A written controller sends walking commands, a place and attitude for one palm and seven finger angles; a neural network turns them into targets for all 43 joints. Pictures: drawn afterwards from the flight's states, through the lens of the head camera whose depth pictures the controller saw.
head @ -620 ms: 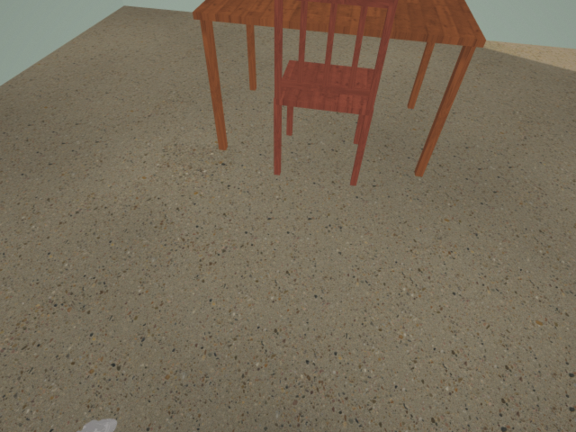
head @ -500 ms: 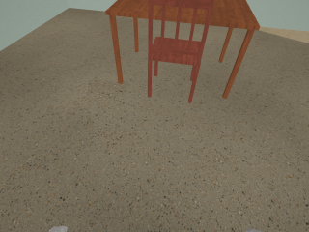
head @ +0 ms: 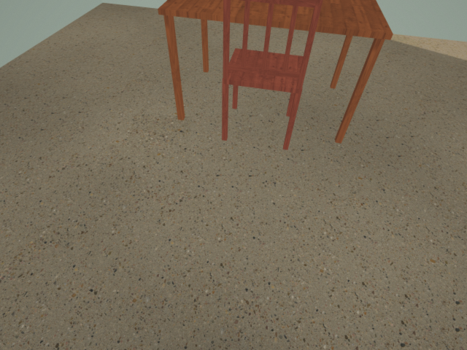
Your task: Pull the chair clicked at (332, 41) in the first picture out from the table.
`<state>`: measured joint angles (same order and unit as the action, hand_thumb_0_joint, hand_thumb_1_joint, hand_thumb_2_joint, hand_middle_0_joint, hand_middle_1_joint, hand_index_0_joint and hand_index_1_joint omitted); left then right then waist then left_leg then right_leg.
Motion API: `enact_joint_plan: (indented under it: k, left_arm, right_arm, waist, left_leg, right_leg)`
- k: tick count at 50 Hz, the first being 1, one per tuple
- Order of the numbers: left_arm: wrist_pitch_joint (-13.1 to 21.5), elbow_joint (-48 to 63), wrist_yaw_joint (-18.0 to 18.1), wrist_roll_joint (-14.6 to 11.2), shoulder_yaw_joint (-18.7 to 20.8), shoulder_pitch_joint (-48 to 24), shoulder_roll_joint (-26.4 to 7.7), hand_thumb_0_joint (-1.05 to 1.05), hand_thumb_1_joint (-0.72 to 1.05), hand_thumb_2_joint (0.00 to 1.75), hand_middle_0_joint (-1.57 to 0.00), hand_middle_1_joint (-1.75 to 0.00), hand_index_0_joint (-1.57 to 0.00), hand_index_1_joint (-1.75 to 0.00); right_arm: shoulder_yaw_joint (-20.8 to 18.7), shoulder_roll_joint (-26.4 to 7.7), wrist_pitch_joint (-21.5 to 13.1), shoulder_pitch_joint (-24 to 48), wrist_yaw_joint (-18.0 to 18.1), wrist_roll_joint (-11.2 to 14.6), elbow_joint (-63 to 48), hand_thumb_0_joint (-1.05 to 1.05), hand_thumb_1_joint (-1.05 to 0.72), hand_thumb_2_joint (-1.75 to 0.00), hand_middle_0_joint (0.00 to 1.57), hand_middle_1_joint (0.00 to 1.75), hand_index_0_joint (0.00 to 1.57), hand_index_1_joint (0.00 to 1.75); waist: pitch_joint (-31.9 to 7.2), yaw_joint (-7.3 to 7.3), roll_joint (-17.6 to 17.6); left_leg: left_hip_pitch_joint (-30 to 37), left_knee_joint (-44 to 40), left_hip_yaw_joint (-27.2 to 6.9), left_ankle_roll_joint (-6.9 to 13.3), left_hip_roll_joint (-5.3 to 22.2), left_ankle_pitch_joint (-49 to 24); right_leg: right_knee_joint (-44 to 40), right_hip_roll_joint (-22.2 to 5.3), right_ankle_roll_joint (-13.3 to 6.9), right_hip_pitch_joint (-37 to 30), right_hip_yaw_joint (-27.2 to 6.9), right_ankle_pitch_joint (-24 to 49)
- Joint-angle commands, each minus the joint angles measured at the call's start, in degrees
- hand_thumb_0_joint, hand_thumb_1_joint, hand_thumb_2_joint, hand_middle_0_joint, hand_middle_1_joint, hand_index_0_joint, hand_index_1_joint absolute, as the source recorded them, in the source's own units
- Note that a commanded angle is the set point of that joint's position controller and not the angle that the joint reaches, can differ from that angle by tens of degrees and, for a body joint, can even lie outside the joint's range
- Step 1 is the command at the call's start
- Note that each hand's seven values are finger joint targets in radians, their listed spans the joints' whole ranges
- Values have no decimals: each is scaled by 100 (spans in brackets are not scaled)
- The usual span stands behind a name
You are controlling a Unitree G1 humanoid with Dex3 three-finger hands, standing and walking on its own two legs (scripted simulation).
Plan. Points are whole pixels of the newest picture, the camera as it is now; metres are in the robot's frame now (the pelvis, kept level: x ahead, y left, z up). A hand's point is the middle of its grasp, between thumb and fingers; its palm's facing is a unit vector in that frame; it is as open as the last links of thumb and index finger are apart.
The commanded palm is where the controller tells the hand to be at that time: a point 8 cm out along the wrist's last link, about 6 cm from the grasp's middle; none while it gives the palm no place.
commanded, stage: stand and wait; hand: left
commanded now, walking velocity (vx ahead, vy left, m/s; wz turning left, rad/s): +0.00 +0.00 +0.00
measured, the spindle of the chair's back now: (267, 38) +1.48 -0.08 -0.09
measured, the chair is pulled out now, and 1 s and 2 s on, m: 0.00 0.00 0.00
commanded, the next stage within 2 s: look at it before walking up in 0.20 s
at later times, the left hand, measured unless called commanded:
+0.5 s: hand out of the picture +0.07 +0.24 -0.16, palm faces -0.02 -0.95 -0.32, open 7.3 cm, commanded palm none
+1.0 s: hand out of the picture +0.06 +0.24 -0.16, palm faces -0.01 -0.95 -0.32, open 7.3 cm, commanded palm none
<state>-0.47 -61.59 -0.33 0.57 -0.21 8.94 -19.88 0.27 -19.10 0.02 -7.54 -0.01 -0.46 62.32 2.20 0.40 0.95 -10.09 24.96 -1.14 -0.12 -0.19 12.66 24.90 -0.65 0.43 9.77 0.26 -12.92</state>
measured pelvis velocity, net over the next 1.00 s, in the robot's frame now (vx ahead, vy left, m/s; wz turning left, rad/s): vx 0.00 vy -0.01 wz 0.00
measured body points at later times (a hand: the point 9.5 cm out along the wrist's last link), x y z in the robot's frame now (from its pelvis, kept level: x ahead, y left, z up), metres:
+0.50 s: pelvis +0.00 +0.00 +0.00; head +0.00 +0.00 +0.45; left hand +0.07 +0.29 -0.14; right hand +0.08 -0.30 -0.13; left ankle +0.01 +0.12 -0.74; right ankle +0.01 -0.12 -0.74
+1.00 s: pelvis +0.00 -0.01 +0.00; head +0.00 +0.00 +0.45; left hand +0.07 +0.29 -0.14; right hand +0.09 -0.30 -0.13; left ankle +0.01 +0.12 -0.74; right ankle +0.01 -0.12 -0.74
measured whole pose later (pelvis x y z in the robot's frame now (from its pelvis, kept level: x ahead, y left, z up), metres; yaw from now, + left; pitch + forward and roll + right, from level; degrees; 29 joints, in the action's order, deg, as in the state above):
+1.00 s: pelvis +0.00 -0.01 +0.00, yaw +0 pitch -2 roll +0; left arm -0.4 -62.9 0.1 0.7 -0.1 9.0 -19.2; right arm 0.7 -18.3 0.0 -6.8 0.2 -0.6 63.8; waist 1.4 0.9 0.8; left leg -8.4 22.2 -1.2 -0.8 0.4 11.6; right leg 22.4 -0.1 0.0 8.2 0.4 -11.9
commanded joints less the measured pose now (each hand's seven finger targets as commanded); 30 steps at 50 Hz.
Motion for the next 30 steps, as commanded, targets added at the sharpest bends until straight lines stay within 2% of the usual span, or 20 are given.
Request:
enact_joint_plan:
  k: [1,10,14,24,30]
  left_arm:
    - [166,378,94,-10,210,-314,-1125,0,90,90,-20,-30,-20,-30]
    - [157,332,87,0,212,-340,-1134,0,90,90,-20,-30,-20,-30]
    - [166,329,86,7,215,-337,-1132,0,90,90,-20,-30,-20,-30]
    - [178,315,93,4,216,-316,-1124,0,90,90,-20,-30,-20,-30]
    - [178,289,95,4,208,-310,-1115,0,90,90,-20,-30,-20,-30]
  right_arm:
    - [-236,-1174,-182,384,61,-4,-371,0,-90,-90,20,30,20,30]
    - [-235,-1182,-174,320,52,-8,-281,0,-90,-90,20,30,20,30]
    - [-236,-1188,-175,326,49,-4,-276,0,-90,-90,20,30,20,30]
    - [-230,-1188,-190,361,56,2,-256,0,-90,-90,20,30,20,30]
    - [-227,-1179,-187,374,63,8,-243,0,-90,-90,20,30,20,30]
  waist:
    - [-370,-10,-102]
    - [-273,-17,-95]
    - [-292,-18,-37]
    - [-441,-9,-157]
    - [-380,-8,-119]
  left_leg:
    - [-49,-515,-562,206,609,-569]
    - [-87,-617,-599,194,610,-375]
    - [-52,-608,-589,186,615,-469]
    - [111,-603,-584,180,650,-814]
    - [145,-639,-574,177,659,-833]
  right_leg:
    - [-512,-634,-225,-87,-602,353]
    - [-623,-621,-216,-11,-640,58]
    - [-632,-618,-218,-7,-645,149]
    - [-595,-636,-214,-153,-592,559]
    - [-638,-648,-206,-156,-583,608]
